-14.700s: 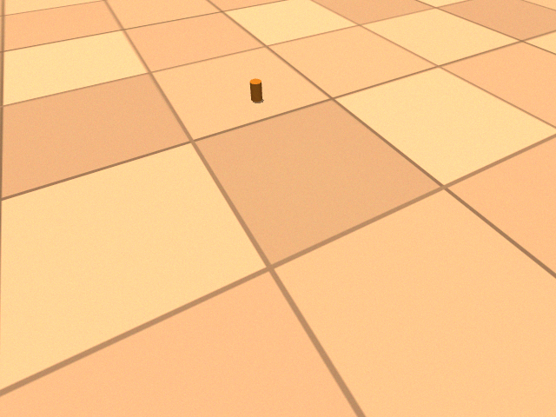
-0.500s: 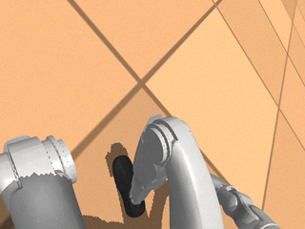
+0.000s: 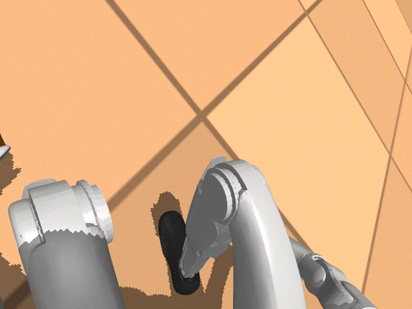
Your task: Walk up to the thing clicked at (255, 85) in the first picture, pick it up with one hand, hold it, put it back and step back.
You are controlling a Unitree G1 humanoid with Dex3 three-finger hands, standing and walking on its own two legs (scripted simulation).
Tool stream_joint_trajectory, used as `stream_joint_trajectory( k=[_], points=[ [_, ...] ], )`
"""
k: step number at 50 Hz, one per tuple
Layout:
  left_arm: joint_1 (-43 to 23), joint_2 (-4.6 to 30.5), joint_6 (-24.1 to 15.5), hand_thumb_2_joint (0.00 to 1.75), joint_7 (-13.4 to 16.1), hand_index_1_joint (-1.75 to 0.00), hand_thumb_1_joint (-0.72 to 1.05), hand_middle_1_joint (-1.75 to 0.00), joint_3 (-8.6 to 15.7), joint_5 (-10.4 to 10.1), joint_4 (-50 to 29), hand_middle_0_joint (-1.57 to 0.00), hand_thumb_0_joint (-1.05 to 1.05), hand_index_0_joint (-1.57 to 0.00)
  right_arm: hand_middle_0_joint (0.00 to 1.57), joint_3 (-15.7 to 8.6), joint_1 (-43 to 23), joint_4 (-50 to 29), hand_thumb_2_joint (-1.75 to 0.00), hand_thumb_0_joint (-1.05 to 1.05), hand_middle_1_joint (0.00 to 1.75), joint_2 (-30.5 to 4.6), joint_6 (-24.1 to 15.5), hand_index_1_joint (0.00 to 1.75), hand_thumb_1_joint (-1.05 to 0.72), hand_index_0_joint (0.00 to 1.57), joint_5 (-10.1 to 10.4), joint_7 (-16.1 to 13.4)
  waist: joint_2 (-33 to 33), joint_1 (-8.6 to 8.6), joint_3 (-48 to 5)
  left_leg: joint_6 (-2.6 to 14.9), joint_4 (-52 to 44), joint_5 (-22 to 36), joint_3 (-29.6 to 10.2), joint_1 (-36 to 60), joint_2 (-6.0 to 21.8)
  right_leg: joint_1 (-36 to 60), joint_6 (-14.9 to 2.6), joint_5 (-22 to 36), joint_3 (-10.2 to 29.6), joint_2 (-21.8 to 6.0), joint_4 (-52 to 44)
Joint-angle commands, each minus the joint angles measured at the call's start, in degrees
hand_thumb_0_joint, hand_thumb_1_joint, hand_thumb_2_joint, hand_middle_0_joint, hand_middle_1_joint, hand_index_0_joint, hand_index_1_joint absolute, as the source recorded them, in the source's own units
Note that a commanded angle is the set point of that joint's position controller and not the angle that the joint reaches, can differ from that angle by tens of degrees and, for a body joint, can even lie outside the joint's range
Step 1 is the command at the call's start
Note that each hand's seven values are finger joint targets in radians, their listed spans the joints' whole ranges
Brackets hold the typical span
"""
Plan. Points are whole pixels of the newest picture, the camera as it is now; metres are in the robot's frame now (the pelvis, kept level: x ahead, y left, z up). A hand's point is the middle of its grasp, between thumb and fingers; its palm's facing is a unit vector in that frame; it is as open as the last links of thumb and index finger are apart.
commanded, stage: settle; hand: left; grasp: from the side
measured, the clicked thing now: out of the picture +0.41 +0.29 -0.20
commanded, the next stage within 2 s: lift in 1.60 s
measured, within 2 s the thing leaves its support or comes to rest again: neither
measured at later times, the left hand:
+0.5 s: hand out of the picture +0.38 +0.32 -0.05, palm faces +0.38 -0.92 -0.05, open 10.9 cm
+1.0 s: hand out of the picture +0.40 +0.31 +0.02, palm faces +0.36 -0.93 -0.06, open 10.9 cm
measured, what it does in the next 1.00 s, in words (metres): rises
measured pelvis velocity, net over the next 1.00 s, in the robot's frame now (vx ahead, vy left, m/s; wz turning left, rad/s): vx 0.03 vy -0.02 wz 0.17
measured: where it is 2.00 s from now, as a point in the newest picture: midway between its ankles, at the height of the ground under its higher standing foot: (132, 292)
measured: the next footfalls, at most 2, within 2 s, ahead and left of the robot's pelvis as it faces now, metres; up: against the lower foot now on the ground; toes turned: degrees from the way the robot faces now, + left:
none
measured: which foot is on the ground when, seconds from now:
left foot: down 0.00-1.00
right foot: down 0.00-1.00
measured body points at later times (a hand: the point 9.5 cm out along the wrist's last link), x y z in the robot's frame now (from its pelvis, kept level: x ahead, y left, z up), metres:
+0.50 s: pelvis +0.01 -0.01 +0.03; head +0.19 +0.14 +0.41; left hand +0.35 +0.37 -0.05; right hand +0.21 -0.24 -0.05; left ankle +0.08 +0.12 -0.25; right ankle +0.15 -0.12 -0.25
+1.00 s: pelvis +0.03 -0.02 +0.06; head +0.23 +0.08 +0.45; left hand +0.37 +0.36 +0.02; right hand +0.23 -0.25 -0.06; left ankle +0.08 +0.12 -0.25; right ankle +0.15 -0.12 -0.25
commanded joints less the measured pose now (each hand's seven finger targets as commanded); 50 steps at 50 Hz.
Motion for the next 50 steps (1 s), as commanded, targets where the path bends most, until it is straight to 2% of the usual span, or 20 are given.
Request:
stream_joint_trajectory(
  k=[1,3,5,7,11,16,20,21,22,24,26,30,31,33,36,38,42,44,47,50],
  points=[
    [-13.53,10.54,-3.56,1.25,0.15,-1.36,0.25,-1.33,0.49,-1.25,-18.41,-1.22,0.0,-1.21,0.2,-10.06,2.91,-1.31,-0.91,0.0,0.3,-20.22,0.53,0.3,-0.92,0.2,1.57,-0.98,41.23,-3.79,-39.43,-1.83,-22.92,9.28,7.15,27.46,3.29,13.33,-4.47,10.68,-3.15,2.31,-8.19],
    [-13.07,9.29,-1.65,1.24,0.13,-1.36,0.25,-1.33,-0.33,-1.3,-19.72,-1.24,0.0,-1.23,0.2,-11.17,4.77,-0.42,-0.91,0.0,0.3,-19.9,0.63,0.3,-0.91,0.2,2.15,-0.96,41.13,-3.7,-40.51,-1.68,-22.9,10.0,7.85,27.37,3.04,13.14,-4.52,11.4,-2.66,2.18,-8.51],
    [-13.95,5.93,-0.08,1.24,-0.85,-1.37,0.22,-1.34,-3.35,-1.93,-22.11,-1.24,0.0,-1.23,0.2,-12.18,4.87,-0.94,-0.91,0.0,0.3,-18.99,0.35,0.3,-0.91,0.2,3.41,-0.75,38.73,-3.89,-40.62,-1.01,-22.9,7.95,8.78,24.77,2.5,12.99,-4.54,10.43,-1.95,2.1,-9.5],
    [-12.59,5.94,1.94,1.24,-1.58,-1.37,0.2,-1.34,-3.34,-2.0,-22.14,-1.25,0.0,-1.24,0.2,-13.47,5.72,-0.42,-0.9,0.0,0.3,-18.57,0.22,0.3,-0.91,0.2,4.52,-0.83,37.38,-2.69,-40.18,-0.51,-23.55,5.55,9.42,22.52,2.23,11.71,-4.62,8.49,-1.33,1.94,-10.24],
    [-11.78,0.89,5.19,1.22,-3.43,-1.35,0.24,-1.33,-5.93,-3.19,-25.88,-1.23,0.0,-1.22,0.2,-16.03,7.86,-0.48,-0.9,0.0,0.3,-17.76,0.12,0.3,-0.9,0.2,6.53,-0.79,35.99,-1.35,-42.16,-0.18,-25.3,3.89,9.67,22.26,1.77,10.1,-4.68,7.05,-0.75,1.47,-10.51],
    [-13.76,-0.52,9.1,1.23,-4.37,-1.36,0.2,-1.33,-5.19,-4.17,-32.83,-1.23,0.0,-1.22,0.2,-19.29,9.13,-0.8,-0.9,0.0,0.3,-16.07,0.3,0.3,-0.9,0.2,9.29,-1.3,35.85,1.41,-43.99,0.32,-28.42,-1.0,10.67,21.81,1.26,6.5,-5.14,2.42,0.96,0.81,-11.65],
    [-12.07,-1.15,11.72,1.2,-5.25,-1.34,0.19,-1.32,-4.51,-4.4,-33.69,-1.22,0.0,-1.22,0.2,-20.72,11.51,0.48,-0.9,0.0,0.3,-14.17,0.62,0.3,-0.9,0.2,11.06,-1.86,35.38,3.05,-46.9,0.53,-29.17,0.13,12.07,22.37,0.71,6.43,-5.43,2.61,2.55,0.33,-12.22],
    [-11.04,-2.44,12.35,1.21,-5.68,-1.35,0.18,-1.32,-4.91,-4.64,-32.94,-1.23,0.0,-1.22,0.2,-20.88,11.64,0.63,-0.9,0.0,0.3,-13.65,0.65,0.3,-0.9,0.2,11.39,-2.03,34.39,2.93,-46.82,0.58,-29.23,0.82,12.27,22.43,0.69,6.37,-5.44,3.05,2.9,0.16,-12.39],
    [-16.18,-1.38,12.16,1.21,-5.76,-1.35,0.19,-1.32,-4.68,-4.96,-37.57,-1.23,0.0,-1.22,0.2,-21.13,12.31,0.53,-0.9,0.0,0.3,-13.2,0.63,0.3,-0.9,0.2,11.7,-2.28,34.74,2.51,-48.22,0.78,-29.19,0.27,12.67,21.94,0.52,6.73,-5.52,2.49,3.36,0.2,-12.88],
    [-15.48,-2.06,12.87,1.21,-6.28,-1.35,0.17,-1.33,-4.52,-5.68,-39.43,-1.22,0.0,-1.22,0.2,-22.65,13.31,1.02,-0.9,0.0,0.3,-13.03,0.59,0.3,-0.9,0.2,12.18,-2.7,34.23,3.48,-51.38,1.04,-28.94,1.64,14.12,22.48,0.14,8.92,-5.47,2.93,4.22,0.12,-13.59],
    [-9.87,-4.17,14.49,1.2,-7.24,-1.34,0.16,-1.31,-4.39,-5.9,-33.89,-1.21,0.0,-1.21,0.2,-22.52,13.77,1.05,-0.9,0.0,0.3,-11.92,0.66,0.3,-0.9,0.2,12.97,-2.86,31.91,3.77,-51.03,1.14,-29.5,2.71,14.53,21.92,-0.1,8.91,-5.44,3.18,4.67,-0.19,-13.94],
    [-14.4,-2.56,14.96,1.18,-8.57,-1.32,0.15,-1.3,-3.48,-6.49,-41.19,-1.19,0.0,-1.19,0.2,-23.99,15.64,1.5,-0.9,0.0,0.3,-11.11,0.78,0.3,-0.9,0.2,13.87,-3.65,32.99,4.77,-56.63,1.24,-30.08,5.44,15.85,23.88,-0.34,11.44,-5.5,4.82,6.06,-0.65,-14.82],
    [-11.58,-2.87,15.78,1.18,-9.07,-1.33,0.13,-1.3,-2.99,-6.62,-39.0,-1.19,0.0,-1.19,0.2,-24.39,16.08,1.96,-0.9,0.0,0.3,-10.72,0.81,0.3,-0.91,0.2,14.18,-3.91,31.26,5.28,-57.49,1.41,-29.6,6.5,16.23,24.06,-0.22,12.4,-5.35,5.42,6.49,-0.5,-15.24],
    [-11.81,-5.01,16.78,1.17,-10.19,-1.32,0.1,-1.3,-3.86,-7.22,-37.59,-1.19,0.0,-1.18,0.2,-24.84,16.81,2.33,-0.9,0.0,0.3,-10.29,0.71,0.3,-0.91,0.2,14.62,-4.11,29.23,4.36,-56.88,1.7,-29.19,7.86,16.9,22.0,-0.45,13.6,-5.14,6.74,7.19,-0.75,-15.83],
    [-13.1,-2.11,17.58,1.17,-10.61,-1.32,0.06,-1.29,-0.82,-7.44,-40.88,-1.19,0.0,-1.18,0.2,-25.8,17.28,1.96,-0.9,0.0,0.3,-9.83,0.73,0.3,-0.91,0.2,15.25,-4.71,28.69,6.27,-59.87,1.87,-29.81,9.18,17.59,23.14,-0.43,14.86,-5.13,7.1,7.88,-0.89,-16.75],
    [-11.76,-5.45,18.47,1.19,-11.13,-1.32,0.06,-1.3,-2.26,-7.54,-38.75,-1.18,0.0,-1.17,0.2,-25.94,17.37,1.71,-0.9,0.0,0.3,-9.4,0.74,0.3,-0.91,0.2,15.59,-4.71,27.98,5.61,-58.83,1.73,-30.62,9.49,17.55,22.84,-0.48,14.77,-5.17,6.98,7.72,-1.09,-16.85],
    [-12.54,-4.8,19.31,1.2,-11.32,-1.34,0.08,-1.31,-0.81,-7.28,-41.28,-1.2,0.0,-1.19,0.2,-26.95,18.13,1.77,-0.9,0.0,0.3,-8.93,0.5,0.3,-0.9,0.2,16.04,-5.16,28.08,6.89,-60.89,1.62,-31.65,11.06,18.04,24.61,-0.51,15.3,-5.36,7.73,8.25,-1.27,-17.46],
    [-10.24,-6.86,20.18,1.2,-11.76,-1.33,0.07,-1.31,-1.51,-7.34,-39.01,-1.2,0.0,-1.19,0.2,-27.5,17.88,1.29,-0.9,0.0,0.3,-9.01,0.46,0.3,-0.91,0.2,16.45,-5.34,27.8,6.82,-59.94,1.61,-32.67,10.81,18.08,25.36,-0.49,14.39,-5.4,7.12,8.3,-1.42,-18.09],
    [-14.16,-4.03,19.9,1.21,-11.63,-1.36,0.05,-1.33,0.12,-7.01,-44.02,-1.22,0.0,-1.21,0.2,-27.88,18.53,1.63,-0.9,0.0,0.3,-8.46,0.18,0.3,-0.91,0.2,16.43,-5.58,27.95,7.31,-62.98,1.81,-32.56,11.16,18.56,25.87,-0.44,16.68,-5.27,7.65,9.0,-1.45,-18.69],
    [-13.57,-6.2,20.47,1.24,-11.69,-1.38,0.06,-1.35,-0.3,-7.38,-42.39,-1.25,0.0,-1.23,0.2,-28.33,19.11,1.98,-0.91,0.0,0.3,-7.8,-0.19,0.3,-0.91,0.2,16.48,-5.76,26.08,7.13,-62.7,2.12,-32.47,11.54,19.15,25.18,-0.55,17.85,-5.04,8.25,9.84,-1.55,-19.7]
  ],
)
